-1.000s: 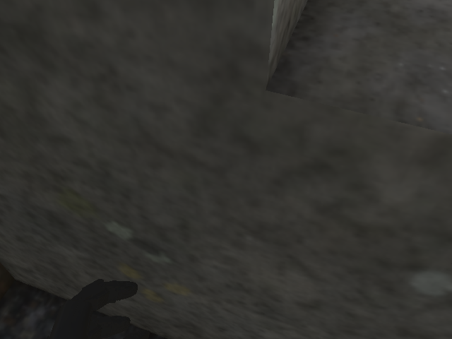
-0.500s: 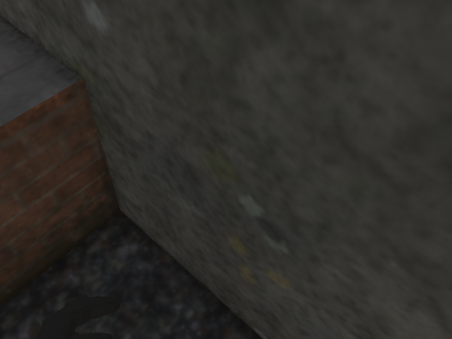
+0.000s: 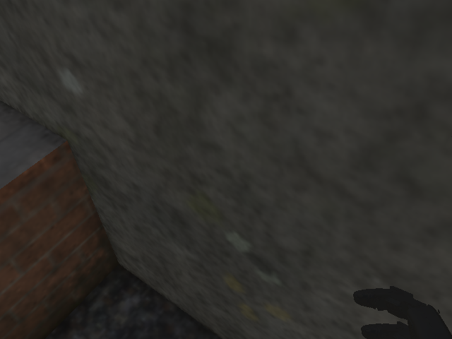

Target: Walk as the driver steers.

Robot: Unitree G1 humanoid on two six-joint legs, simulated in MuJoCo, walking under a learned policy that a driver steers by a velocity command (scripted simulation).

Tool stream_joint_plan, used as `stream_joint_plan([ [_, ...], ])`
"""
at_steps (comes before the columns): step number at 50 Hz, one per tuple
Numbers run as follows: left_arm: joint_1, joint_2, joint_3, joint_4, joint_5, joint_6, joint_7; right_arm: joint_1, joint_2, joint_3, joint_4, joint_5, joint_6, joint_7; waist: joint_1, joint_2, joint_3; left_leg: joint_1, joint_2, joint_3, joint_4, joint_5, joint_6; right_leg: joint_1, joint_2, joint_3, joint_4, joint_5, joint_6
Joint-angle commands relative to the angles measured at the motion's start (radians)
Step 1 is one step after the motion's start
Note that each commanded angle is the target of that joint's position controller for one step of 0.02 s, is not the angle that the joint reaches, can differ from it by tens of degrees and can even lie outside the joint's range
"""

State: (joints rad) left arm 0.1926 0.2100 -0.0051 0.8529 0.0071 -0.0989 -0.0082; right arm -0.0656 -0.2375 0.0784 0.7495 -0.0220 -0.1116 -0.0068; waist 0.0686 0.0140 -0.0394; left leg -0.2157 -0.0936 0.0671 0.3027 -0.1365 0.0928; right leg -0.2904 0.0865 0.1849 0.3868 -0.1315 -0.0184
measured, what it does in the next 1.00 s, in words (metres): stands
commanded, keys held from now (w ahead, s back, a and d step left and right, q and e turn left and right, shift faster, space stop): w+e+shift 0.46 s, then w+q+shift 0.08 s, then q+shift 0.46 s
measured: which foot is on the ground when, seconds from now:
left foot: down 0.00-1.00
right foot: down 0.00-1.00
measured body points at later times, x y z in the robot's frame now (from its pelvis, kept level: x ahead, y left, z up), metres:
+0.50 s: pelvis +0.01 -0.04 -0.01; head +0.07 -0.06 +0.44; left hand +0.22 +0.16 -0.13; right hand +0.17 -0.32 -0.09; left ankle +0.04 +0.06 -0.74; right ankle +0.01 -0.14 -0.75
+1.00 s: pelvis +0.01 -0.05 -0.01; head +0.07 -0.06 +0.43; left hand +0.26 +0.16 -0.10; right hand +0.10 -0.33 -0.13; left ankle +0.02 +0.06 -0.73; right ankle +0.01 -0.14 -0.74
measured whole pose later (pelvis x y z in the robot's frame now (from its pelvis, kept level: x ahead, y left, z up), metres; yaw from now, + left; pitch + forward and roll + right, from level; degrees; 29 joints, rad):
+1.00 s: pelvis +0.01 -0.05 -0.01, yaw -10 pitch +2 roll -1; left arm 0.02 0.26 0.02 0.70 0.02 0.01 0.07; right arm 0.14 -0.27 -0.02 0.73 0.01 -0.02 0.00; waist -0.03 0.04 0.10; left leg -0.36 -0.07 -0.10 0.73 -0.40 0.03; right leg -0.30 0.06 -0.02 0.51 -0.23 -0.05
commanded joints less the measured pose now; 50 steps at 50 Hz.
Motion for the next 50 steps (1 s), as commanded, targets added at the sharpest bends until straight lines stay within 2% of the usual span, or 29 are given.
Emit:
stream_joint_plan([
  [1,-0.105,0.126,0.04,-0.09,0.003,-0.024,-0.007,-0.169,-0.118,-0.051,-0.112,0.007,-0.014,-0.048,-0.037,-0.032,-0.058,0.157,0.218,-0.095,0.047,0.012,-0.068,-0.163,-0.113,0.202,-0.14,-0.189,-0.062],
  [2,-0.105,0.134,0.043,-0.091,0.0,-0.023,-0.011,-0.149,-0.119,-0.045,-0.112,0.015,-0.016,-0.052,-0.046,-0.057,-0.065,0.194,0.205,-0.078,0.085,0.06,-0.073,-0.185,-0.117,0.235,-0.162,-0.182,-0.063],
  [3,-0.1,0.127,0.045,-0.087,-0.021,-0.023,-0.014,-0.122,-0.127,-0.044,-0.1,0.022,-0.01,-0.053,-0.054,-0.066,-0.072,0.236,0.206,-0.074,0.116,0.07,-0.071,-0.206,-0.11,0.246,-0.154,-0.165,-0.067],
  [7,-0.101,0.125,0.048,-0.086,-0.019,-0.012,0.0,-0.071,-0.149,-0.049,-0.091,0.002,0.013,-0.073,-0.059,0.0,-0.092,0.301,0.26,-0.074,0.154,0.061,-0.054,-0.268,-0.06,0.24,-0.052,-0.125,-0.07],
  [11,-0.082,0.122,0.051,-0.087,-0.023,0.005,0.016,-0.075,-0.167,-0.062,-0.081,-0.019,0.031,-0.084,-0.044,0.151,-0.115,0.215,0.433,-0.111,0.05,0.103,0.018,-0.227,-0.012,0.023,0.269,-0.08,-0.05],
  [13,-0.058,0.1,0.045,-0.091,-0.02,0.011,0.031,-0.086,-0.157,-0.056,-0.092,-0.016,0.035,-0.084,-0.025,0.106,-0.103,0.123,0.496,-0.071,0.051,0.269,0.051,-0.174,-0.062,-0.038,0.408,-0.192,-0.057],
  [14,-0.073,0.089,0.038,-0.116,-0.023,0.018,0.027,-0.119,-0.137,-0.05,-0.125,0.001,0.039,-0.078,-0.018,0.079,-0.093,0.107,0.482,-0.024,0.108,0.444,0.054,-0.167,-0.075,-0.046,0.423,-0.191,-0.071],
  [15,-0.042,0.076,0.032,-0.113,-0.017,0.019,0.029,-0.128,-0.148,-0.054,-0.121,0.003,0.042,-0.071,0.006,0.05,-0.095,0.1,0.469,0.036,0.164,0.581,0.044,-0.13,-0.073,-0.071,0.375,-0.175,-0.094],
  [17,0.023,0.098,0.043,-0.097,0.002,0.03,0.024,-0.154,-0.155,-0.055,-0.142,0.023,0.053,-0.057,0.043,0.011,-0.089,0.085,0.397,0.131,0.346,0.723,-0.011,-0.054,-0.018,-0.131,0.259,-0.033,-0.131],
  [18,0.057,0.138,0.059,-0.096,0.008,0.028,0.026,-0.139,-0.166,-0.06,-0.165,0.028,0.064,-0.055,0.043,-0.052,-0.096,0.042,0.341,0.17,0.458,0.651,-0.051,0.003,-0.034,-0.087,0.24,0.243,-0.151],
  [19,0.105,0.192,0.075,-0.09,0.004,0.028,0.028,-0.144,-0.154,-0.057,-0.199,0.02,0.082,-0.042,0.046,-0.14,-0.111,-0.042,0.246,0.193,0.562,0.335,-0.1,0.053,-0.106,0.074,0.183,0.537,-0.175],
  [20,0.045,0.22,0.083,-0.12,0.023,0.028,0.041,-0.17,-0.09,-0.038,-0.233,-0.014,0.098,-0.03,0.016,-0.285,-0.074,-0.158,0.117,0.16,0.636,-0.263,-0.127,0.053,-0.171,0.303,0.037,0.646,-0.204],
  [21,-0.017,0.259,0.093,-0.157,0.036,0.032,0.042,-0.143,-0.045,-0.014,-0.258,-0.006,0.099,-0.02,-0.026,-0.288,-0.049,-0.161,0.038,0.035,0.57,-0.437,-0.135,0.013,-0.182,0.448,-0.127,0.543,-0.215],
  [22,-0.127,0.268,0.102,-0.192,0.046,0.053,0.042,-0.108,-0.076,-0.018,-0.248,0.007,0.083,-0.016,-0.065,-0.215,-0.022,-0.134,0.043,-0.041,0.461,-0.406,-0.121,0.011,-0.175,0.441,-0.174,0.384,-0.205],
  [23,-0.212,0.251,0.102,-0.22,0.041,0.064,0.035,-0.07,-0.099,-0.026,-0.225,0.028,0.065,-0.02,-0.097,-0.193,-0.026,-0.076,0.049,-0.053,0.302,-0.304,-0.094,0.028,-0.156,0.378,-0.165,0.341,-0.172],
  [24,-0.224,0.197,0.084,-0.231,0.017,0.067,0.022,-0.011,-0.087,-0.028,-0.196,0.04,0.057,-0.021,-0.084,-0.147,-0.082,-0.06,0.074,-0.04,0.202,-0.176,-0.092,0.153,-0.174,0.301,-0.155,0.376,-0.145],
  [25,-0.186,0.151,0.062,-0.224,0.002,0.061,0.016,0.027,-0.035,-0.022,-0.167,0.044,0.056,-0.019,-0.063,-0.154,-0.149,0.026,0.116,-0.044,0.11,-0.103,-0.084,0.23,-0.194,0.291,-0.135,0.414,-0.134],
  [27,-0.194,0.056,0.015,-0.217,-0.014,0.055,0.003,0.036,0.044,-0.007,-0.141,0.02,0.04,-0.016,-0.053,-0.022,-0.221,0.258,0.178,-0.036,-0.044,0.116,-0.102,0.19,-0.165,0.214,-0.121,0.286,-0.072],
  [28,-0.201,0.043,-0.001,-0.225,-0.011,0.053,-0.007,-0.016,0.008,-0.018,-0.151,-0.003,0.042,-0.011,-0.028,0.091,-0.228,0.309,0.218,-0.076,0.028,0.137,-0.109,0.12,-0.128,0.168,-0.138,0.092,-0.043],
  [29,-0.198,0.056,-0.011,-0.214,-0.016,0.055,-0.011,-0.042,-0.003,-0.024,-0.165,-0.004,0.038,-0.004,-0.02,0.126,-0.2,0.295,0.257,-0.123,0.012,0.114,-0.095,0.082,-0.123,0.15,-0.141,0.01,-0.039],
  [32,-0.218,0.105,-0.019,-0.178,0.01,0.06,-0.015,0.032,-0.018,-0.03,-0.131,0.022,0.041,0.009,-0.027,0.108,-0.063,0.116,0.266,-0.194,-0.082,-0.047,-0.078,0.138,-0.144,0.13,-0.128,0.057,-0.022],
  [34,-0.206,0.122,-0.021,-0.157,0.02,0.052,-0.009,0.091,-0.036,-0.04,-0.097,0.03,0.044,0.018,-0.026,0.084,-0.022,0.095,0.244,-0.227,-0.074,-0.057,-0.068,0.126,-0.164,0.099,-0.115,0.08,-0.017],
  [38,-0.235,0.142,-0.002,-0.169,0.022,0.048,0.019,0.132,-0.088,-0.073,-0.076,0.032,0.054,0.027,-0.045,0.021,0.031,0.008,0.201,-0.283,0.004,-0.106,-0.051,0.085,-0.152,0.04,-0.039,-0.001,-0.002],
  [40,-0.236,0.104,-0.008,-0.188,0.017,0.048,0.037,0.102,-0.106,-0.089,-0.085,0.017,0.051,0.026,-0.038,0.017,0.053,-0.082,0.207,-0.343,-0.022,-0.153,-0.025,0.109,-0.132,-0.003,-0.007,-0.022,-0.008],
  [45,-0.206,0.122,0.021,-0.21,0.016,0.062,0.073,0.163,-0.115,-0.117,-0.084,0.027,0.063,0.015,-0.069,-0.068,-0.021,-0.136,0.148,-0.334,0.153,-0.093,-0.033,0.199,-0.19,-0.024,0.067,0.214,-0.054],
  [46,-0.219,0.125,0.027,-0.218,0.017,0.074,0.077,0.189,-0.111,-0.118,-0.084,0.03,0.065,0.008,-0.085,-0.141,-0.031,-0.167,0.105,-0.292,0.231,-0.156,-0.044,0.215,-0.236,-0.001,0.069,0.366,-0.088],
  [47,-0.184,0.151,0.043,-0.217,0.012,0.088,0.082,0.219,-0.111,-0.122,-0.086,0.04,0.066,0.008,-0.092,-0.175,-0.061,-0.17,0.056,-0.23,0.347,-0.207,-0.044,0.21,-0.304,0.027,0.06,0.497,-0.134],
  [48,-0.179,0.142,0.046,-0.223,0.016,0.096,0.087,0.219,-0.118,-0.125,-0.091,0.04,0.073,0.002,-0.085,-0.202,-0.074,-0.144,0.034,-0.166,0.495,-0.283,-0.052,0.159,-0.383,0.06,0.049,0.653,-0.187],
  [50,-0.174,0.139,0.051,-0.229,0.019,0.118,0.099,0.19,-0.144,-0.133,-0.123,0.024,0.1,-0.008,-0.083,-0.12,-0.104,-0.182,0.075,-0.151,0.644,-0.369,-0.072,0.161,-0.455,0.04,0.057,0.839,-0.236],
])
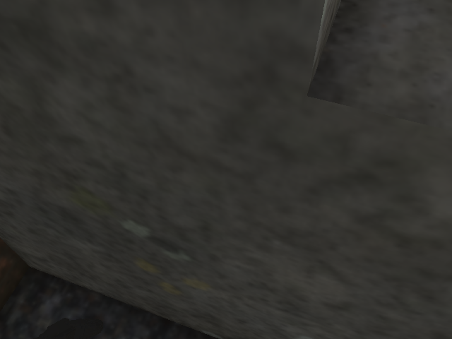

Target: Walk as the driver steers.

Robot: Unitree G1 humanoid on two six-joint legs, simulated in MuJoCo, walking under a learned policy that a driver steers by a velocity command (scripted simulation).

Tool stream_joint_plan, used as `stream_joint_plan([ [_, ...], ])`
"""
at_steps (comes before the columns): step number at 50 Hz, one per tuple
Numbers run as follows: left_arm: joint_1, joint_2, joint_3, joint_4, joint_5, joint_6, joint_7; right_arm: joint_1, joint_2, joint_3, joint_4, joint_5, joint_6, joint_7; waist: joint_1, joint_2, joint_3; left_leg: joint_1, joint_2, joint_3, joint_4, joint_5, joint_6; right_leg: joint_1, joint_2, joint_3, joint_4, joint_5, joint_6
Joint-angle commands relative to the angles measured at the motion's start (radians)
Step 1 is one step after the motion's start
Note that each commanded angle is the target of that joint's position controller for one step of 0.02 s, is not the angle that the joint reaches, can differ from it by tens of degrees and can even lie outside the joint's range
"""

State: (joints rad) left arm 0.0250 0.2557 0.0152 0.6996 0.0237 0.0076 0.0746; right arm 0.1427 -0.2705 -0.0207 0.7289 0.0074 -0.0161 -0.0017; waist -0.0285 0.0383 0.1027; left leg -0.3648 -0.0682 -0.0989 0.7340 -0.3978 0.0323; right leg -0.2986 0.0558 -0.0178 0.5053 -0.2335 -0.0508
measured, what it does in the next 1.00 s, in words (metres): steps on the spot: right foot, then left foot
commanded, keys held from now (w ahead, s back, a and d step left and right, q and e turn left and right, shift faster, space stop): q+shift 0.36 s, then e+shift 0.26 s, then w+e+shift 0.38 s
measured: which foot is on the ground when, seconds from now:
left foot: down 0.00-0.52, up 0.54-0.82, down 0.84-1.00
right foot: down 0.00-0.14, up 0.16-0.50, down 0.52-0.86, up 0.88-1.00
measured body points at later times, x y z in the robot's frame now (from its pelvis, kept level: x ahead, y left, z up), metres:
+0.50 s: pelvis -0.05 -0.01 +0.01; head +0.01 +0.02 +0.45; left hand -0.01 +0.30 -0.12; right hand +0.16 -0.25 -0.11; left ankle -0.04 +0.12 -0.73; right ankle +0.00 -0.11 -0.73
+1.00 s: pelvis -0.07 -0.02 +0.01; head -0.04 -0.01 +0.46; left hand +0.04 +0.26 -0.12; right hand +0.14 -0.26 -0.08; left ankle -0.12 +0.07 -0.73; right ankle -0.07 -0.14 -0.68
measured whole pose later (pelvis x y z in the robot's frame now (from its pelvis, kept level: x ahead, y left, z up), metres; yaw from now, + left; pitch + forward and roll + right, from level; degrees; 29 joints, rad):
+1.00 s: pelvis -0.07 -0.02 +0.01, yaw +1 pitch +3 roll +1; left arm 0.11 0.28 0.07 0.92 0.01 -0.03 0.00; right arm 0.05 -0.23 -0.01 0.79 -0.02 -0.08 -0.07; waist 0.06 -0.05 0.00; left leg -0.12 -0.04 0.07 0.31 -0.24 0.04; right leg -0.50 0.05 0.10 0.95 -0.29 -0.02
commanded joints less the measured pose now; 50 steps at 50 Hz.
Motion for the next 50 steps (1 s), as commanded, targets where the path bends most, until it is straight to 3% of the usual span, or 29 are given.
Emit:
stream_joint_plan([
  [1,-0.035,0.082,0.028,-0.074,0.0,0.013,0.026,-0.013,-0.095,-0.031,-0.109,-0.013,0.014,-0.019,-0.007,-0.121,-0.224,-0.026,0.072,0.02,0.141,-0.087,-0.019,0.161,-0.388,0.186,-0.066,0.906,-0.171],
  [4,-0.018,0.105,0.041,-0.043,-0.001,0.023,0.038,0.005,-0.084,-0.023,-0.094,-0.01,0.021,-0.031,0.006,-0.142,-0.258,0.056,0.053,0.08,-0.042,0.037,-0.04,0.209,-0.303,0.064,-0.012,0.804,-0.105],
  [6,0.025,0.117,0.045,0.008,-0.001,0.026,0.043,0.068,-0.058,-0.021,-0.048,-0.014,0.01,-0.032,-0.012,-0.139,-0.274,0.119,0.049,0.113,-0.171,0.146,-0.015,0.205,-0.272,0.03,0.04,0.564,-0.08],
  [7,0.026,0.11,0.043,0.015,0.008,0.023,0.04,0.081,-0.082,-0.028,-0.035,-0.018,0.003,-0.03,-0.024,-0.086,-0.249,0.185,0.092,0.049,-0.248,0.223,0.013,0.113,-0.227,0.007,0.096,0.341,-0.034],
  [8,0.032,0.095,0.04,-0.008,0.028,0.022,0.034,0.13,-0.181,-0.053,-0.023,-0.036,-0.002,-0.03,-0.024,0.127,-0.23,0.309,0.279,-0.217,-0.26,0.671,0.081,-0.103,-0.108,-0.06,0.272,-0.037,0.034],
  [9,-0.034,0.082,0.028,-0.04,0.017,0.027,0.021,0.207,-0.261,-0.08,-0.021,-0.047,0.01,-0.032,-0.102,0.256,-0.194,0.327,0.425,-0.501,-0.371,0.879,0.257,-0.296,0.026,-0.011,0.471,-0.36,0.079],
  [10,-0.025,0.092,0.029,-0.032,0.031,0.021,0.011,0.204,-0.281,-0.09,-0.024,-0.056,0.02,-0.042,-0.079,0.136,-0.182,0.287,0.424,-0.466,-0.379,0.866,0.303,-0.303,0.004,0.071,0.62,-0.348,0.099],
  [12,-0.004,0.092,0.035,-0.004,0.028,0.0,0.006,0.046,-0.236,-0.085,-0.058,-0.032,0.03,-0.048,0.012,0.059,-0.134,0.232,0.301,-0.329,-0.336,0.795,0.216,-0.279,-0.021,0.094,0.556,-0.224,0.107],
  [13,-0.015,0.096,0.037,-0.003,0.026,-0.004,0.012,0.001,-0.22,-0.08,-0.073,-0.022,0.03,-0.052,0.016,0.074,-0.13,0.243,0.265,-0.307,-0.344,0.785,0.172,-0.263,-0.018,0.088,0.462,-0.202,0.102],
  [15,-0.034,0.093,0.034,0.002,0.009,-0.009,0.008,0.069,-0.24,-0.091,-0.051,-0.012,0.024,-0.044,-0.018,0.054,-0.171,0.321,0.249,-0.315,-0.321,0.881,0.176,-0.252,0.002,0.06,0.432,-0.173,0.083],
  [18,0.003,0.1,0.029,0.018,-0.024,-0.001,-0.006,0.141,-0.24,-0.105,-0.021,-0.012,0.018,-0.02,-0.032,0.095,-0.19,0.344,0.232,-0.37,-0.324,0.801,0.148,-0.209,0.011,0.08,0.352,-0.191,0.056],
  [22,0.066,0.088,0.019,0.072,-0.031,0.012,-0.011,0.074,-0.181,-0.072,-0.029,-0.02,0.059,-0.025,-0.019,0.142,-0.203,0.218,0.194,-0.331,-0.36,0.486,0.087,0.025,0.017,0.025,0.103,-0.198,0.05],
  [24,0.132,0.06,0.008,0.121,-0.023,0.011,-0.014,0.056,-0.13,-0.041,-0.006,-0.019,0.059,-0.029,0.011,0.145,-0.2,0.125,0.175,-0.328,-0.384,0.253,0.054,0.201,-0.025,0.008,-0.109,-0.015,0.046],
  [26,0.13,0.074,-0.005,0.146,0.009,-0.003,-0.015,0.103,-0.06,0.001,0.036,-0.035,0.042,-0.026,-0.007,0.075,-0.2,-0.012,0.142,-0.275,-0.369,-0.02,-0.014,0.369,-0.161,0.17,-0.195,0.035,0.03],
  [27,0.113,0.151,0.007,0.146,0.029,-0.004,-0.02,0.098,-0.072,0.002,0.032,-0.021,0.038,-0.013,-0.01,-0.075,-0.157,-0.06,0.056,-0.152,-0.284,-0.033,-0.045,0.26,-0.237,0.332,-0.22,-0.105,-0.037],
  [28,0.093,0.187,0.022,0.145,0.016,-0.006,-0.031,0.054,-0.123,-0.013,0.034,-0.031,0.042,-0.02,0.029,-0.144,-0.092,0.065,0.017,-0.061,-0.135,0.025,-0.068,0.014,-0.29,0.419,-0.309,-0.216,-0.113],
  [30,0.084,0.206,0.042,0.163,-0.019,-0.012,-0.045,-0.005,-0.165,-0.033,0.018,-0.035,0.044,-0.035,0.033,-0.172,0.012,0.024,0.009,-0.001,0.078,0.008,-0.096,-0.083,-0.282,0.455,-0.305,-0.114,-0.163],
  [32,0.151,0.221,0.06,0.186,-0.013,-0.013,-0.044,-0.003,-0.148,-0.039,0.015,-0.026,0.024,-0.035,0.042,-0.174,-0.05,-0.057,0.009,-0.008,0.204,-0.024,-0.103,0.033,-0.246,0.444,-0.247,0.063,-0.186],
  [35,0.128,0.185,0.07,0.183,-0.005,-0.015,-0.053,-0.092,-0.086,-0.018,-0.022,-0.032,-0.008,-0.031,0.068,-0.194,-0.075,-0.089,0.015,0.009,0.091,0.025,-0.094,0.103,-0.167,0.454,-0.256,-0.06,-0.133],
  [38,0.099,0.168,0.078,0.164,0.001,-0.028,-0.055,-0.163,-0.057,-0.001,-0.061,-0.012,-0.034,-0.042,0.087,-0.216,-0.16,0.022,-0.024,0.031,-0.129,0.014,-0.067,0.153,-0.126,0.485,-0.243,0.007,-0.118],
  [39,0.103,0.16,0.081,0.166,0.003,-0.03,-0.061,-0.139,-0.053,0.006,-0.054,-0.001,-0.041,-0.045,0.078,-0.226,-0.182,0.069,-0.027,0.039,-0.208,0.049,-0.055,0.157,-0.118,0.499,-0.242,0.009,-0.111],
  [40,0.091,0.164,0.084,0.173,-0.017,-0.029,-0.067,-0.128,-0.054,0.006,-0.041,0.013,-0.044,-0.044,0.052,-0.215,-0.18,0.114,-0.022,0.049,-0.333,0.093,-0.04,0.158,-0.12,0.527,-0.241,-0.018,-0.105],
  [42,0.067,0.135,0.082,0.161,-0.028,-0.04,-0.074,-0.033,-0.105,-0.01,0.006,0.007,-0.052,-0.062,0.028,-0.155,-0.229,0.424,0.071,0.038,-0.457,0.202,-0.003,-0.064,-0.074,0.493,-0.198,-0.144,-0.03],
  [43,0.037,0.088,0.072,0.142,-0.049,-0.048,-0.084,-0.004,-0.149,-0.024,0.015,0.0,-0.055,-0.078,0.013,-0.038,-0.252,0.561,0.207,-0.077,-0.446,0.152,0.023,-0.254,-0.009,0.412,-0.078,-0.222,0.01],
  [44,0.028,0.067,0.06,0.128,-0.058,-0.056,-0.081,-0.054,-0.188,-0.042,0.007,-0.036,-0.052,-0.078,0.005,0.218,-0.236,0.454,0.365,-0.241,-0.575,0.036,0.096,-0.3,0.09,0.224,0.177,-0.209,0.025],
  [45,0.067,0.109,0.066,0.155,-0.033,-0.059,-0.074,-0.153,-0.13,-0.031,-0.01,-0.046,-0.056,-0.083,0.064,0.169,-0.174,0.325,0.405,-0.191,-0.606,0.144,0.119,-0.271,-0.003,0.18,0.387,-0.159,0.021],
  [46,0.101,0.119,0.074,0.178,-0.025,-0.058,-0.076,-0.192,-0.08,-0.021,-0.02,-0.035,-0.066,-0.077,0.094,0.079,-0.162,0.272,0.373,-0.122,-0.581,0.256,0.116,-0.236,-0.026,0.168,0.482,-0.133,0.022],
  [48,0.115,0.116,0.079,0.192,-0.01,-0.054,-0.077,-0.184,-0.063,-0.018,-0.006,-0.026,-0.086,-0.068,0.11,0.002,-0.142,0.262,0.319,0.028,-0.513,0.507,0.099,-0.258,-0.048,0.131,0.564,-0.062,0.023],
  [50,0.046,0.058,0.058,0.164,-0.004,-0.049,-0.072,-0.158,-0.086,-0.023,0.013,-0.034,-0.093,-0.069,0.089,0.004,-0.113,0.252,0.305,0.118,-0.447,0.783,0.084,-0.254,-0.05,0.084,0.492,-0.056,0.031],
])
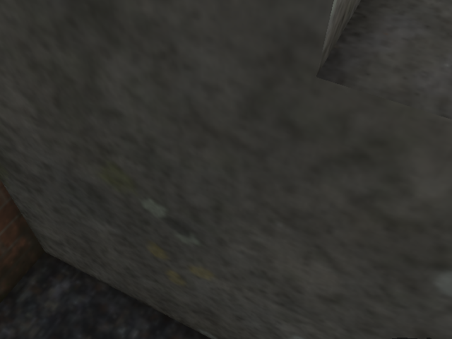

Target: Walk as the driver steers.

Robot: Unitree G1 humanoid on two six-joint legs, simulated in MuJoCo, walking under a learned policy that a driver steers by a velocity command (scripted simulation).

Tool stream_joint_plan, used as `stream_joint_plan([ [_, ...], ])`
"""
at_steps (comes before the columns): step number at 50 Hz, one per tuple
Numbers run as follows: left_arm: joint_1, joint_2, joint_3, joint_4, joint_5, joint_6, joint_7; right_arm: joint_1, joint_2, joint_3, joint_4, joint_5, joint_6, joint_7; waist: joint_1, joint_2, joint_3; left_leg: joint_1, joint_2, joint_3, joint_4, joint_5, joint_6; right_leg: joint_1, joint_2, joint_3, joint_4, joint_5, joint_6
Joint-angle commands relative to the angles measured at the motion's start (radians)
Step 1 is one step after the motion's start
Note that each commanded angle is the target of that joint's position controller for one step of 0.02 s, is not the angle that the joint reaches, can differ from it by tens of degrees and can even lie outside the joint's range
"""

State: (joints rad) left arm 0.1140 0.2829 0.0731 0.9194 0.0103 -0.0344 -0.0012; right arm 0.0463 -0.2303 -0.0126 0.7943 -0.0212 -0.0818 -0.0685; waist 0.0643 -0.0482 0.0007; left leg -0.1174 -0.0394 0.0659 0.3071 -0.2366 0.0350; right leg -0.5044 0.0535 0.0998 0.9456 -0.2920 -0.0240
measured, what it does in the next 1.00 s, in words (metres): steps on the spot: right foot, then left foot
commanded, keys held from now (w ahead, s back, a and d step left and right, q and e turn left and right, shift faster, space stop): w+e+shift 0.18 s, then w+q+shift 0.82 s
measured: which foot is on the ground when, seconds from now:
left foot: down 0.00-0.20, up 0.22-0.36, down 0.38-1.00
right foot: up 0.00-0.16, down 0.18-1.00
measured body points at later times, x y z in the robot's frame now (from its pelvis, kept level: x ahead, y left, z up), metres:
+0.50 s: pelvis +0.02 -0.06 +0.00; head +0.04 -0.06 +0.45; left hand +0.32 +0.06 -0.05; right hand +0.12 -0.30 -0.11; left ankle +0.06 +0.08 -0.74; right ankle -0.03 -0.12 -0.74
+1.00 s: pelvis +0.03 -0.02 -0.01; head +0.08 -0.01 +0.43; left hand +0.18 +0.26 -0.11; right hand +0.21 -0.26 -0.13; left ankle +0.06 +0.07 -0.74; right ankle -0.03 -0.12 -0.74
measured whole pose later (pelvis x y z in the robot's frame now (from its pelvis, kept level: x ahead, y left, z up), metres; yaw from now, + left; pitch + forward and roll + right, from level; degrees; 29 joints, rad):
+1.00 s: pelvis +0.03 -0.02 -0.01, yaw +8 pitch +2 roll +0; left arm 0.02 0.28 -0.02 0.75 0.03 -0.01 0.08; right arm 0.07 -0.27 0.00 0.83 0.04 -0.06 -0.02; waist -0.01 0.00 0.10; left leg -0.35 -0.16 -0.22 0.53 -0.18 0.04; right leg -0.14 -0.07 -0.25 0.49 -0.37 0.00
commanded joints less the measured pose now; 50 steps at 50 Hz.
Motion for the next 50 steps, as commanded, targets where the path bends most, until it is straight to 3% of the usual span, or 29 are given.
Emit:
stream_joint_plan([
  [1,-0.051,0.018,-0.01,-0.068,-0.005,-0.01,0.008,-0.057,-0.137,-0.034,-0.046,-0.003,-0.027,0.001,-0.002,0.106,-0.028,0.019,0.278,-0.02,0.015,0.723,0.073,-0.03,-0.055,-0.056,-0.006,-0.003,0.002],
  [3,-0.087,0.025,-0.022,-0.099,-0.022,0.002,0.007,-0.085,-0.137,-0.033,-0.057,-0.001,-0.014,0.007,-0.033,0.173,-0.112,0.066,0.264,0.047,0.095,0.89,0.036,0.059,-0.028,-0.098,-0.133,-0.031,-0.016],
  [5,-0.062,0.02,-0.031,-0.116,-0.018,0.0,0.018,-0.049,-0.173,-0.039,-0.049,0.012,-0.004,0.006,-0.045,0.232,-0.142,0.121,0.291,0.066,0.181,1.041,0.041,0.105,0.0,-0.145,-0.228,-0.085,-0.034],
  [7,-0.045,0.022,-0.039,-0.118,-0.019,-0.012,0.023,-0.049,-0.162,-0.037,-0.05,0.016,0.013,0.008,-0.044,0.227,-0.169,0.164,0.309,0.072,0.272,0.942,0.015,0.129,0.011,-0.17,-0.338,-0.029,-0.062],
  [8,-0.012,0.019,-0.04,-0.112,-0.009,-0.018,0.017,-0.07,-0.151,-0.029,-0.061,0.028,0.02,0.02,-0.013,0.195,-0.161,0.121,0.297,0.101,0.36,0.86,-0.005,0.194,0.021,-0.178,-0.446,0.074,-0.082],
  [9,0.046,0.057,-0.03,-0.092,0.009,-0.026,0.013,-0.101,-0.158,-0.031,-0.092,0.033,0.023,0.024,0.015,0.143,-0.138,-0.03,0.266,0.1,0.48,0.675,-0.045,0.312,-0.006,-0.076,-0.498,0.186,-0.124],
  [10,0.095,0.153,-0.014,-0.086,0.046,-0.034,0.018,-0.129,-0.075,-0.001,-0.16,0.012,0.021,0.033,-0.011,-0.101,-0.134,-0.334,0.16,0.107,0.613,0.173,-0.097,0.525,-0.21,0.215,-0.54,0.612,-0.178],
  [11,0.096,0.148,-0.024,-0.093,0.043,-0.033,0.029,-0.193,0.014,0.044,-0.193,-0.001,0.026,0.045,-0.015,-0.178,-0.173,-0.402,0.075,-0.009,0.585,-0.235,-0.104,0.535,-0.33,0.418,-0.676,0.655,-0.255],
  [12,0.005,0.073,-0.055,-0.108,0.05,-0.035,0.035,-0.149,0.004,0.054,-0.152,-0.004,0.025,0.052,-0.06,-0.033,-0.127,-0.305,0.148,-0.097,0.455,-0.22,-0.09,0.451,-0.351,0.356,-0.752,0.514,-0.232],
  [13,-0.194,0.006,-0.086,-0.171,0.047,-0.036,0.022,-0.136,0.003,0.065,-0.143,0.013,0.018,0.065,-0.116,0.01,-0.077,-0.174,0.14,-0.072,0.274,-0.157,-0.077,0.345,-0.281,0.233,-0.771,0.566,-0.171],
  [14,-0.256,0.021,-0.087,-0.185,0.046,-0.037,0.014,-0.133,-0.013,0.061,-0.126,0.022,0.01,0.07,-0.129,-0.017,-0.086,-0.15,0.097,-0.033,0.175,-0.096,-0.059,0.4,-0.239,0.179,-0.732,0.697,-0.129],
  [16,-0.215,0.043,-0.087,-0.178,0.028,-0.039,0.008,-0.069,-0.039,0.056,-0.091,0.039,0.002,0.075,-0.114,-0.039,-0.208,-0.125,0.086,-0.046,0.107,0.04,-0.051,0.585,-0.211,0.08,-0.659,0.823,-0.058],
  [17,-0.21,0.047,-0.087,-0.175,0.02,-0.039,0.006,-0.05,-0.028,0.06,-0.079,0.047,-0.004,0.081,-0.108,-0.018,-0.23,-0.096,0.093,-0.07,0.074,0.103,-0.051,0.588,-0.211,0.053,-0.664,0.711,-0.032],
  [19,-0.244,0.049,-0.091,-0.185,0.012,-0.043,0.0,-0.048,-0.006,0.067,-0.067,0.046,-0.018,0.09,-0.097,0.01,-0.185,-0.052,0.11,-0.122,-0.006,0.231,-0.051,0.505,-0.194,0.031,-0.711,0.365,0.001],
  [20,-0.261,0.044,-0.093,-0.194,0.016,-0.045,-0.003,-0.046,-0.015,0.065,-0.063,0.044,-0.019,0.092,-0.085,0.016,-0.124,-0.077,0.12,-0.153,-0.024,0.229,-0.05,0.463,-0.184,0.035,-0.745,0.22,0.008],
  [21,-0.273,0.027,-0.1,-0.208,0.02,-0.048,-0.008,-0.077,-0.054,0.054,-0.067,0.036,-0.02,0.09,-0.049,0.042,-0.068,-0.118,0.131,-0.198,-0.027,0.226,-0.051,0.458,-0.171,0.032,-0.752,0.249,0.022],
  [22,-0.245,0.021,-0.102,-0.198,0.02,-0.05,-0.007,-0.098,-0.06,0.048,-0.073,0.039,-0.022,0.092,-0.03,0.076,-0.063,-0.143,0.132,-0.222,-0.031,0.217,-0.049,0.492,-0.173,0.033,-0.743,0.304,0.032],
  [24,-0.242,0.055,-0.088,-0.193,0.022,-0.056,0.007,-0.06,-0.053,0.046,-0.068,0.058,-0.031,0.091,-0.047,0.051,-0.101,-0.168,0.119,-0.233,-0.019,0.231,-0.043,0.564,-0.184,0.01,-0.71,0.391,0.046],
  [26,-0.279,0.032,-0.091,-0.214,0.027,-0.056,0.014,-0.045,-0.051,0.043,-0.052,0.068,-0.033,0.092,-0.054,0.024,-0.12,-0.193,0.111,-0.242,-0.002,0.241,-0.029,0.6,-0.187,-0.025,-0.682,0.441,0.049],
  [27,-0.255,0.054,-0.079,-0.206,0.016,-0.053,0.022,-0.03,-0.048,0.039,-0.047,0.076,-0.03,0.091,-0.061,0.03,-0.117,-0.199,0.097,-0.234,0.013,0.24,-0.024,0.599,-0.186,-0.042,-0.676,0.43,0.042],
  [28,-0.271,0.059,-0.075,-0.22,0.013,-0.044,0.028,-0.024,-0.062,0.04,-0.04,0.075,-0.024,0.091,-0.067,0.033,-0.109,-0.224,0.083,-0.234,0.021,0.252,-0.015,0.613,-0.186,-0.069,-0.667,0.432,0.04],
  [29,-0.262,0.027,-0.08,-0.225,0.02,-0.042,0.033,-0.026,-0.052,0.04,-0.041,0.067,-0.019,0.087,-0.065,0.005,-0.113,-0.234,0.08,-0.229,0.049,0.276,-0.003,0.614,-0.183,-0.109,-0.652,0.468,0.03],
  [32,-0.274,0.045,-0.066,-0.248,0.025,-0.032,0.045,-0.01,-0.068,0.031,-0.043,0.064,-0.012,0.075,-0.081,-0.03,-0.102,-0.256,0.057,-0.214,0.133,0.307,0.0,0.596,-0.198,-0.167,-0.607,0.553,0.025],
  [37,-0.267,0.052,-0.066,-0.278,0.013,-0.012,0.072,-0.002,-0.08,0.023,-0.073,0.056,0.0,0.055,-0.088,-0.011,-0.152,-0.233,0.04,-0.215,0.211,0.361,0.028,0.577,-0.22,-0.221,-0.519,0.626,0.004],
  [42,-0.235,0.086,-0.069,-0.277,0.008,0.001,0.094,0.084,-0.14,-0.003,-0.035,0.046,0.003,0.036,-0.121,0.055,-0.181,-0.206,0.026,-0.271,0.217,0.533,0.055,0.58,-0.188,-0.267,-0.407,0.475,0.025],
  [45,-0.19,0.091,-0.069,-0.259,0.011,0.009,0.083,0.047,-0.157,-0.013,-0.024,0.056,0.003,0.044,-0.097,0.117,-0.145,-0.291,0.044,-0.402,0.13,0.518,0.074,0.619,-0.138,-0.249,-0.396,0.225,0.028],
  [47,-0.159,0.102,-0.065,-0.25,0.014,0.009,0.082,0.024,-0.165,-0.018,-0.025,0.056,0.004,0.05,-0.088,0.121,-0.136,-0.334,0.036,-0.449,0.09,0.462,0.071,0.658,-0.129,-0.232,-0.41,0.162,0.024],
  [48,-0.152,0.095,-0.069,-0.252,0.015,0.01,0.087,0.006,-0.17,-0.02,-0.024,0.067,0.006,0.047,-0.076,0.129,-0.139,-0.336,0.028,-0.463,0.091,0.388,0.078,0.665,-0.144,-0.218,-0.429,0.179,0.022],
  [50,-0.118,0.134,-0.055,-0.243,0.035,0.0,0.085,0.012,-0.151,-0.017,-0.029,0.064,0.0,0.053,-0.077,0.012,-0.159,-0.431,-0.032,-0.368,0.171,0.312,0.043,0.779,-0.234,-0.185,-0.458,0.368,-0.017],
])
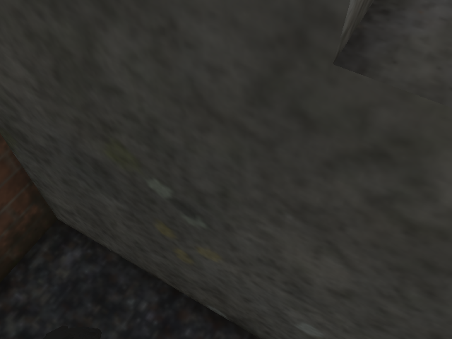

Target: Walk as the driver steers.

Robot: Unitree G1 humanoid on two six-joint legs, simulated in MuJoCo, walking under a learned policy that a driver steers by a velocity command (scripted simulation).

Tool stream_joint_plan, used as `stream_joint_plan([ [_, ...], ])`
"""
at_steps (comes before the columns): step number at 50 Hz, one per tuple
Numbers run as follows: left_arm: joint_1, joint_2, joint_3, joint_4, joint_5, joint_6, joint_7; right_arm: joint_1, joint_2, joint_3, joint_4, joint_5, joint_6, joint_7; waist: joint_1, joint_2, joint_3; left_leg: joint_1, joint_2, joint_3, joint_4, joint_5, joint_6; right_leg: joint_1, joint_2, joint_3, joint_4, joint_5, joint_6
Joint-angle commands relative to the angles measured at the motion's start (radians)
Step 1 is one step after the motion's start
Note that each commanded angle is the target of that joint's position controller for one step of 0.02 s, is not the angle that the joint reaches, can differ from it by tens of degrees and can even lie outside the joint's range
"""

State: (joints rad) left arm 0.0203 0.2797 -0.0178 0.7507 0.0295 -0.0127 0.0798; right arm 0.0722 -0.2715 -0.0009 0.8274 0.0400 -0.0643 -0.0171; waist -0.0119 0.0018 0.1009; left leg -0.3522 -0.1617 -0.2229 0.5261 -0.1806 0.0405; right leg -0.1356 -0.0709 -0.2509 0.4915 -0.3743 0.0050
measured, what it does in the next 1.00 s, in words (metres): steps on the spot: right foot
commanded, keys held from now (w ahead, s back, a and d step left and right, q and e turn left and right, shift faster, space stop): w+q+shift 0.22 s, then w+e+shift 0.18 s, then e+shift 0.42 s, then w+e+shift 0.18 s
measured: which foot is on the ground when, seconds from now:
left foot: down 0.00-1.00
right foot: down 0.00-0.18, up 0.20-0.42, down 0.44-0.58, up 0.60-1.00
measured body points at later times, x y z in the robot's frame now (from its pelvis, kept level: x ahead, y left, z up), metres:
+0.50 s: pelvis -0.01 +0.09 +0.01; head +0.01 +0.09 +0.46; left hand +0.12 +0.36 -0.08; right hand +0.20 -0.12 -0.10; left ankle +0.01 +0.12 -0.73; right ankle +0.04 -0.03 -0.73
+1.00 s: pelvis -0.03 +0.06 +0.01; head +0.01 +0.06 +0.45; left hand +0.10 +0.32 -0.13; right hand +0.09 -0.23 -0.11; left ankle +0.01 +0.12 -0.73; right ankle -0.09 -0.07 -0.70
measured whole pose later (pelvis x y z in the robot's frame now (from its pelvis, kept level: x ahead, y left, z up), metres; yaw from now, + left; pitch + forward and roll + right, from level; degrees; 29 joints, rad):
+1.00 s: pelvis -0.03 +0.06 +0.01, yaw -8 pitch +2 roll +1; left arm 0.17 0.28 0.05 0.85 0.01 0.02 0.02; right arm 0.07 -0.28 -0.01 0.88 0.00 -0.05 -0.05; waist 0.03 -0.04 0.06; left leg -0.28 -0.01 0.22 0.41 -0.18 0.09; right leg -0.34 -0.04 0.01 0.79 -0.42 -0.02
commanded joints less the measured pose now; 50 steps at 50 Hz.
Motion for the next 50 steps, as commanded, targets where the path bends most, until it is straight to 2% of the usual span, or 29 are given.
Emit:
stream_joint_plan([
  [1,-0.064,0.148,0.042,-0.069,0.022,-0.022,0.009,0.027,-0.08,-0.022,-0.049,0.008,-0.02,-0.005,-0.026,-0.145,-0.271,-0.194,0.059,0.0,0.062,0.117,0.04,0.391,-0.203,0.18,-0.022,0.565,-0.078],
  [2,-0.094,0.148,0.043,-0.075,0.024,-0.025,0.011,0.049,-0.086,-0.025,-0.055,0.01,-0.016,-0.012,-0.034,-0.217,-0.289,-0.185,0.071,0.056,0.228,-0.048,0.063,0.308,-0.313,0.188,-0.067,0.586,-0.119],
  [4,-0.124,0.118,0.037,-0.088,0.03,-0.036,0.016,0.003,-0.1,-0.033,-0.1,0.0,-0.001,-0.019,-0.02,-0.186,-0.2,-0.2,0.161,0.086,0.432,-0.161,0.093,0.137,-0.432,0.153,-0.124,0.684,-0.157],
  [6,-0.199,0.118,0.031,-0.093,0.021,-0.043,-0.005,0.088,-0.09,-0.034,-0.1,-0.018,0.006,-0.006,-0.104,-0.116,-0.186,-0.037,0.15,0.132,0.247,-0.11,0.129,0.048,-0.312,0.006,0.021,0.889,-0.082],
  [8,-0.157,0.132,0.032,-0.101,-0.011,-0.018,-0.026,0.26,-0.115,-0.069,-0.009,-0.034,-0.005,0.012,-0.152,-0.06,-0.206,0.072,0.067,0.182,0.112,0.002,0.173,0.047,-0.25,-0.026,0.258,0.813,-0.033],
  [9,-0.144,0.14,0.033,-0.133,-0.018,-0.003,-0.033,0.295,-0.182,-0.094,0.004,-0.031,-0.014,0.018,-0.143,0.087,-0.172,0.128,0.104,0.039,-0.011,0.393,0.192,-0.031,-0.157,-0.025,0.397,0.512,0.022],
  [10,-0.131,0.091,0.018,-0.18,-0.017,0.008,-0.052,0.235,-0.235,-0.107,-0.003,-0.031,-0.018,0.02,-0.068,0.311,-0.118,0.14,0.152,-0.283,-0.171,0.595,0.218,-0.195,0.019,0.022,0.512,-0.144,0.078],
  [11,-0.067,0.079,0.005,-0.192,-0.002,0.011,-0.068,0.166,-0.292,-0.125,-0.039,-0.041,-0.006,0.026,-0.006,0.32,-0.098,0.112,0.206,-0.542,-0.307,0.316,0.254,-0.316,0.114,0.161,0.549,-0.314,0.093],
  [12,-0.032,0.1,0.01,-0.172,0.008,0.003,-0.065,0.091,-0.259,-0.117,-0.082,-0.05,0.013,0.029,0.011,0.115,-0.08,0.11,0.238,-0.476,-0.298,0.271,0.23,-0.313,0.094,0.232,0.504,-0.235,0.068],
  [13,-0.023,0.094,0.012,-0.155,0.003,-0.015,-0.052,0.059,-0.221,-0.104,-0.087,-0.049,0.018,0.026,0.013,0.058,-0.102,0.137,0.242,-0.371,-0.277,0.367,0.198,-0.279,0.089,0.254,0.393,-0.129,0.036],
  [16,-0.08,0.008,-0.017,-0.149,-0.023,-0.054,-0.023,0.078,-0.06,-0.034,-0.049,-0.035,-0.006,-0.003,-0.033,0.084,-0.239,0.342,0.245,-0.185,-0.258,0.735,0.029,-0.118,0.071,0.264,0.005,0.07,-0.006],
  [17,-0.074,0.005,-0.023,-0.156,-0.029,-0.063,-0.032,0.122,-0.065,-0.032,-0.028,-0.049,0.001,-0.004,-0.032,0.092,-0.294,0.421,0.245,-0.165,-0.236,0.787,-0.004,-0.089,0.07,0.271,-0.052,0.095,-0.004],
  [18,-0.046,0.013,-0.021,-0.14,-0.032,-0.07,-0.039,0.119,-0.094,-0.039,-0.031,-0.046,0.005,-0.001,-0.024,0.071,-0.332,0.443,0.259,-0.154,-0.231,0.736,-0.014,-0.069,0.066,0.276,-0.085,0.145,-0.01],
  [19,-0.038,0.022,-0.017,-0.123,-0.026,-0.081,-0.039,0.112,-0.112,-0.039,-0.028,-0.038,0.01,0.004,-0.027,0.046,-0.354,0.406,0.261,-0.169,-0.257,0.494,-0.024,-0.029,0.062,0.277,-0.088,0.175,-0.011],
  [21,-0.046,-0.001,-0.023,-0.111,-0.01,-0.089,-0.045,0.029,-0.119,-0.023,-0.049,-0.047,0.012,0.012,-0.028,0.007,-0.281,0.198,0.271,-0.189,-0.379,-0.049,-0.022,0.061,0.048,0.302,-0.103,0.226,-0.012],
  [23,-0.013,0.021,-0.009,-0.095,-0.001,-0.082,-0.053,-0.022,-0.138,-0.01,-0.044,-0.059,0.005,0.014,-0.008,0.014,-0.191,0.085,0.265,-0.185,-0.43,-0.245,-0.016,0.072,0.039,0.349,-0.107,0.206,-0.021],
  [25,0.008,0.052,0.013,-0.07,0.001,-0.078,-0.065,-0.024,-0.135,0.003,-0.025,-0.063,0.002,0.003,-0.018,-0.058,-0.143,0.085,0.251,-0.129,-0.432,-0.22,-0.04,0.016,0.054,0.394,-0.106,0.174,-0.029],
  [28,0.074,0.03,0.021,-0.023,-0.021,-0.054,-0.064,-0.049,-0.14,0.013,-0.021,-0.053,-0.007,-0.006,-0.013,-0.056,-0.086,0.159,0.277,-0.083,-0.368,-0.08,-0.027,-0.117,0.051,0.432,-0.08,0.163,-0.031],
  [29,0.079,0.063,0.033,-0.022,-0.028,-0.048,-0.064,-0.049,-0.165,0.003,-0.015,-0.052,-0.002,-0.008,-0.015,-0.016,-0.092,0.186,0.287,-0.075,-0.35,-0.045,-0.015,-0.162,0.062,0.428,-0.04,0.151,-0.037],
  [33,0.113,0.105,0.063,-0.021,-0.037,-0.028,-0.062,-0.053,-0.17,-0.014,-0.02,-0.047,0.021,-0.029,-0.014,0.055,-0.122,0.258,0.388,-0.057,-0.289,0.192,0.086,-0.311,0.074,0.387,0.192,0.036,-0.051],
  [35,0.137,0.127,0.083,-0.015,-0.033,-0.012,-0.052,-0.024,-0.162,-0.024,-0.008,-0.049,0.02,-0.037,-0.011,0.0,-0.147,0.288,0.452,-0.027,-0.239,0.475,0.179,-0.378,0.059,0.359,0.437,-0.077,-0.039],
  [37,0.185,0.135,0.096,0.002,-0.022,0.008,-0.047,-0.031,-0.138,-0.026,-0.004,-0.042,0.025,-0.039,0.019,-0.038,-0.173,0.282,0.444,0.062,-0.207,0.596,0.197,-0.388,0.044,0.329,0.564,-0.083,-0.015],
  [38,0.184,0.134,0.103,0.006,-0.026,0.019,-0.045,-0.049,-0.121,-0.022,0.001,-0.034,0.035,-0.039,0.031,-0.03,-0.17,0.273,0.416,0.101,-0.202,0.564,0.188,-0.387,0.041,0.318,0.574,-0.069,-0.01],
  [40,0.151,0.115,0.098,0.01,0.002,0.032,-0.044,-0.044,-0.127,-0.025,0.0,-0.049,0.038,-0.044,0.021,0.0,-0.166,0.266,0.388,0.148,-0.187,0.587,0.174,-0.402,0.041,0.286,0.582,-0.054,0.008],
  [43,0.148,0.09,0.092,0.028,-0.012,0.042,-0.055,-0.038,-0.14,-0.033,-0.016,-0.055,0.035,-0.035,0.027,0.054,-0.22,0.26,0.384,0.19,-0.193,0.476,0.17,-0.354,0.048,0.264,0.548,-0.046,0.022],
  [44,0.147,0.086,0.091,0.035,-0.006,0.037,-0.056,-0.042,-0.144,-0.038,-0.009,-0.043,0.028,-0.033,0.028,0.053,-0.214,0.229,0.391,0.191,-0.231,0.299,0.161,-0.331,0.042,0.261,0.523,-0.031,0.021],
  [46,0.118,0.083,0.088,0.029,-0.003,0.025,-0.053,-0.08,-0.149,-0.041,-0.027,-0.05,0.005,-0.038,0.036,0.089,-0.206,0.187,0.4,0.201,-0.269,0.13,0.131,-0.272,0.041,0.242,0.44,-0.024,0.014],
  [49,0.124,0.061,0.072,0.039,-0.027,0.014,-0.058,-0.079,-0.141,-0.042,-0.012,-0.038,-0.017,-0.034,0.026,0.124,-0.217,0.217,0.415,0.241,-0.262,0.082,0.098,-0.192,0.051,0.221,0.242,-0.051,-0.047],
  [50,0.123,0.069,0.073,0.043,-0.026,0.006,-0.064,-0.069,-0.136,-0.043,-0.01,-0.048,-0.019,-0.03,0.018,0.113,-0.236,0.234,0.41,0.242,-0.262,0.003,0.078,-0.17,0.071,0.203,0.181,-0.066,-0.065],
])
Keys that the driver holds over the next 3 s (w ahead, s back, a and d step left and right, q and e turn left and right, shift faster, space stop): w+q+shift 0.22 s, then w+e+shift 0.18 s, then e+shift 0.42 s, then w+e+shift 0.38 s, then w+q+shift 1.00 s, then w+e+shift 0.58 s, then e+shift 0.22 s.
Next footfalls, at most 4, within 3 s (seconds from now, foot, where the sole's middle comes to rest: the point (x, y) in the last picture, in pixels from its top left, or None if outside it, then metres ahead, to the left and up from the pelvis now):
0.44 right None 0.08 -0.01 -0.77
1.08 right None -0.07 -0.07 -0.77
1.32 left None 0.08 0.08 -0.77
2.24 left None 0.05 0.18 -0.77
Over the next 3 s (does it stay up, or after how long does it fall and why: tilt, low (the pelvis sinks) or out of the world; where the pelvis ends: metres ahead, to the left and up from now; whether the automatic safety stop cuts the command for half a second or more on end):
stays up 0.01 0.08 0.00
